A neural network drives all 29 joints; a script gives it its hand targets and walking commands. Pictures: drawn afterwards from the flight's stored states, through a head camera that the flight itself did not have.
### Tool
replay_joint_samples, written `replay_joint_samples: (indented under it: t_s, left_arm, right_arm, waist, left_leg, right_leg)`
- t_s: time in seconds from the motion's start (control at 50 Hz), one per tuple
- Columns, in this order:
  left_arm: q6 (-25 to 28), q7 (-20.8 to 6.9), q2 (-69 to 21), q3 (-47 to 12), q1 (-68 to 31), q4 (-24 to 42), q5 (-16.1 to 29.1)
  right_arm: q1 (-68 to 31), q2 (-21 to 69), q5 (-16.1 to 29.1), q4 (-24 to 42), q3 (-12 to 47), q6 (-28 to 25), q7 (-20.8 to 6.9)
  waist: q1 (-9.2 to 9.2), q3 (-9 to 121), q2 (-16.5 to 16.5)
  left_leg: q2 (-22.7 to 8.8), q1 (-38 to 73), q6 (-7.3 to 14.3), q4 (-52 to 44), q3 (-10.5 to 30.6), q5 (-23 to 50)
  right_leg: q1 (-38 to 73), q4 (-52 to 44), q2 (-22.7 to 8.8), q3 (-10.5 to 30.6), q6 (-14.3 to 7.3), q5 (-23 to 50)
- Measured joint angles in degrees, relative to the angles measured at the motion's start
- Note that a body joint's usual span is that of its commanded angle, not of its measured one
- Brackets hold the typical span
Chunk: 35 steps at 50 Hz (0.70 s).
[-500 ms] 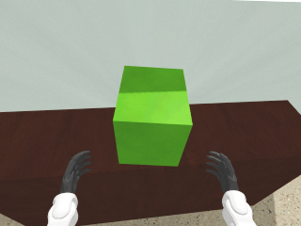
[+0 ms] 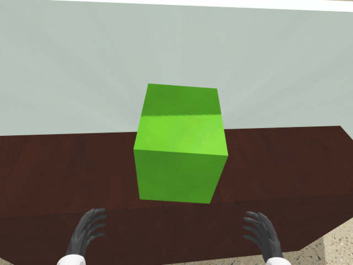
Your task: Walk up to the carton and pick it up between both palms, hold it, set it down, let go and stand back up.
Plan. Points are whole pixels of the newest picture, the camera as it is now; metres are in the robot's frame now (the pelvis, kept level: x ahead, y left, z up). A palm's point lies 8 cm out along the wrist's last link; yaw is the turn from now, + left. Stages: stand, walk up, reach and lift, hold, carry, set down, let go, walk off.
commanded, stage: set down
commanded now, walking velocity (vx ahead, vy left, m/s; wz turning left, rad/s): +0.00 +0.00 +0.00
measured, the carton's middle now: (178, 143) +0.44 +0.01 +0.00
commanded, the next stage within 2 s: none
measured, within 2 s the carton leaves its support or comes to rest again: neither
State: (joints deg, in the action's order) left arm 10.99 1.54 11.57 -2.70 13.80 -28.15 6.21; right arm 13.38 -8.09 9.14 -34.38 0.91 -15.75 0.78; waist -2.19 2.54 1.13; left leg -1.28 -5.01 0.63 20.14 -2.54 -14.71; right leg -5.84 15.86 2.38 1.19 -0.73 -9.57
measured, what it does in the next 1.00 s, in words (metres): stands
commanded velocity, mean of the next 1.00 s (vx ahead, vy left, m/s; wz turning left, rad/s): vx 0.00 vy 0.00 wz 0.00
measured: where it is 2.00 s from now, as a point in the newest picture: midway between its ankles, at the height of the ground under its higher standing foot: outside the picture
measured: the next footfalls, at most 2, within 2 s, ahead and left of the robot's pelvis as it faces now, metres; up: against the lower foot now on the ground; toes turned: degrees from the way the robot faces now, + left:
none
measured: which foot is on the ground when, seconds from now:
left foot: down 0.00-1.00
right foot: down 0.00-1.00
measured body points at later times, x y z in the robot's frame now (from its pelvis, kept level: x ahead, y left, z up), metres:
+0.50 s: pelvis +0.00 -0.01 +0.00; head -0.01 +0.01 +0.45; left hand +0.16 +0.22 -0.07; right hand +0.16 -0.21 -0.07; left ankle -0.04 +0.10 -0.75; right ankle -0.01 -0.12 -0.75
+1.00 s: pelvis -0.01 -0.01 +0.00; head +0.00 +0.00 +0.45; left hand +0.15 +0.22 -0.10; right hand +0.15 -0.21 -0.10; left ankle -0.04 +0.10 -0.75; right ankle -0.01 -0.12 -0.75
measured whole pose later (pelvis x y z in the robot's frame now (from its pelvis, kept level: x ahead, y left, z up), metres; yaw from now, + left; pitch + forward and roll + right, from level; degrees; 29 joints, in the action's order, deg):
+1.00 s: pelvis -0.01 -0.01 +0.00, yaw +0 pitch +0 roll -1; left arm -23.5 -0.8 10.4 0.0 9.9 -23.1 -0.9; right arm 11.1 -6.1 2.5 -34.5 -1.2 4.3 2.4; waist -2.0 -0.7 0.7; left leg -1.3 -7.7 0.2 21.4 -2.6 -13.9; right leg -9.3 18.9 2.4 1.2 -1.1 -9.8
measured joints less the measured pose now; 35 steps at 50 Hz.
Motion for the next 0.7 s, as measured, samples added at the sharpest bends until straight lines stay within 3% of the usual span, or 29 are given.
replay_joint_samples:
  t_s: [0.3,0.7]
  left_arm:
    - [-17.24,-1.94,0.26,1.23,7.63,14.88,-3.66]
    - [-27.72,-2.68,-0.64,3.01,0.92,9.38,-5.05]
  right_arm:
    - [7.66,0.42,-0.66,9.51,0.96,8.02,1.71]
    - [3.71,1.58,-5.14,6.89,-0.7,15.97,2.02]
  waist:
    - [-0.88,-0.18,0.36]
    - [-0.15,-1.85,-0.78]
  left_leg:
    - [-0.11,2.19,-0.39,-2.38,0.1,0.7]
    - [-0.19,-0.76,-0.49,-0.62,-0.33,0.75]
  right_leg:
    - [1.91,-1.71,0.17,0.02,-0.36,0.29]
    - [-1.62,1.06,0.22,0.32,-0.47,-0.07]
